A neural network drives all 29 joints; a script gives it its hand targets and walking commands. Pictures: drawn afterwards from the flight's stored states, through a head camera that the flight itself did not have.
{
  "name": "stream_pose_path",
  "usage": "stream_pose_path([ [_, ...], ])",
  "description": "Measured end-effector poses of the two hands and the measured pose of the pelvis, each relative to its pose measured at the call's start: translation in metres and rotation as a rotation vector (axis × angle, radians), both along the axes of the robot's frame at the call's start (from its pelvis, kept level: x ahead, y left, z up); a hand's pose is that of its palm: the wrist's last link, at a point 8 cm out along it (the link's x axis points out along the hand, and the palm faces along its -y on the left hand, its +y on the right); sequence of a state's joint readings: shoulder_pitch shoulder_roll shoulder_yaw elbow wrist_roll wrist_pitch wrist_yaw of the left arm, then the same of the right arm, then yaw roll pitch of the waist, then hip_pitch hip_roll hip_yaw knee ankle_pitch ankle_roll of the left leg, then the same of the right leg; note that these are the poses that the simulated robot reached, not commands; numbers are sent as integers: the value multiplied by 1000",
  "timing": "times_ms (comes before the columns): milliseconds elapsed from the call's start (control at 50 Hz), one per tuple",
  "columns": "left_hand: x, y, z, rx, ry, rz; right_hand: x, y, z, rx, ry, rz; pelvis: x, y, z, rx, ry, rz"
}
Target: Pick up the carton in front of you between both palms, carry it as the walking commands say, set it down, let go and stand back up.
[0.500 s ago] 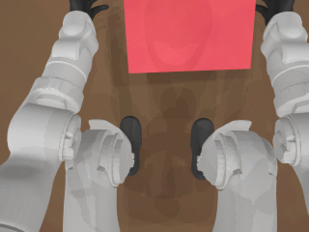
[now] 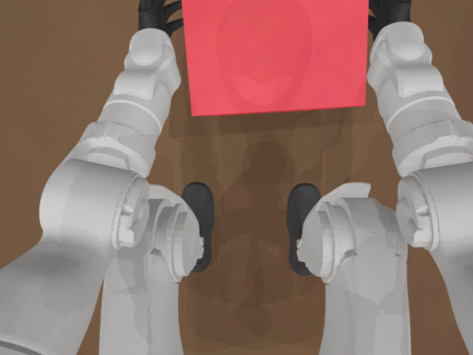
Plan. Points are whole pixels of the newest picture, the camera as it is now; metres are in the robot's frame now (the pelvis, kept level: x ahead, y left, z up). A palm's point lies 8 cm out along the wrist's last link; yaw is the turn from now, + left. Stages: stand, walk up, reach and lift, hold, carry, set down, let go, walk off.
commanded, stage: reach and lift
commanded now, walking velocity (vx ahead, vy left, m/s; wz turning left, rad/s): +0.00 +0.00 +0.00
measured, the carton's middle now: (269, 46) +0.51 -0.04 -0.25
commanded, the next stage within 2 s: none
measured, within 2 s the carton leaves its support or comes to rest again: leaves its support in 0.22 s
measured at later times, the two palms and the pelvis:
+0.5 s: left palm (129, 14) +0.51 +0.10 -0.05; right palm (465, 12) +0.49 -0.20 -0.05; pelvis +0.00 +0.01 +0.02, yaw -3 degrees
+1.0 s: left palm out of the picture +0.48 +0.10 +0.11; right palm out of the picture +0.45 -0.20 +0.10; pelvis +0.03 +0.01 +0.15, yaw -5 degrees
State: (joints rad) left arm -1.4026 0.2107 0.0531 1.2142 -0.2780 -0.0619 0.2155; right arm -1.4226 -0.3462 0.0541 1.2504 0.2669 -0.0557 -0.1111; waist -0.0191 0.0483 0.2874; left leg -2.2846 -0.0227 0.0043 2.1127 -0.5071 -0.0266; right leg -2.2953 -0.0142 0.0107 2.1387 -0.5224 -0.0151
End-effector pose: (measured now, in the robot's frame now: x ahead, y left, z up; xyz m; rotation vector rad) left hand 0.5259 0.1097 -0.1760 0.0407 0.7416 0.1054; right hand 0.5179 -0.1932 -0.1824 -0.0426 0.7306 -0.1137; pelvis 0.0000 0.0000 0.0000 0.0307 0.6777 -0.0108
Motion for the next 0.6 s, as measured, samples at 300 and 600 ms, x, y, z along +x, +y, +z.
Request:
stream_pose_path([
  [300,3,-1,23,-3,-24,21,-2,0,20,2,-7,-12,-1,4,-15,-4,-62,-20],
  [600,-25,-15,167,-64,-68,9,-38,-12,173,32,-46,-98,5,11,53,-7,-6,-65],
])
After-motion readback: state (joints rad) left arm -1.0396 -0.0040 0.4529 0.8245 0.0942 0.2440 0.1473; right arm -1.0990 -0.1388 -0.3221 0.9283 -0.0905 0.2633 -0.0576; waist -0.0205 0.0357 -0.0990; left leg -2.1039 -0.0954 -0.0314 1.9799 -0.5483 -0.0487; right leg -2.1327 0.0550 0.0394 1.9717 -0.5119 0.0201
